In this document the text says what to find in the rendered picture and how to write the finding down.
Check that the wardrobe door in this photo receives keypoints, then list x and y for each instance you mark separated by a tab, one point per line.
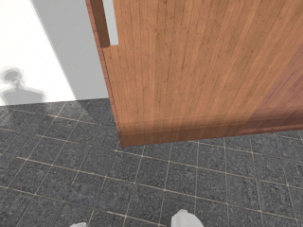
283	103
194	69

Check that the right robot shin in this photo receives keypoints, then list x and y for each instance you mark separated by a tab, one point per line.
182	211

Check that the robot right thigh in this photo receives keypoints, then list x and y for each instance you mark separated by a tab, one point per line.
184	219

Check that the handle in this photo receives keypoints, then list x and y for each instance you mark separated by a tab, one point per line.
110	16

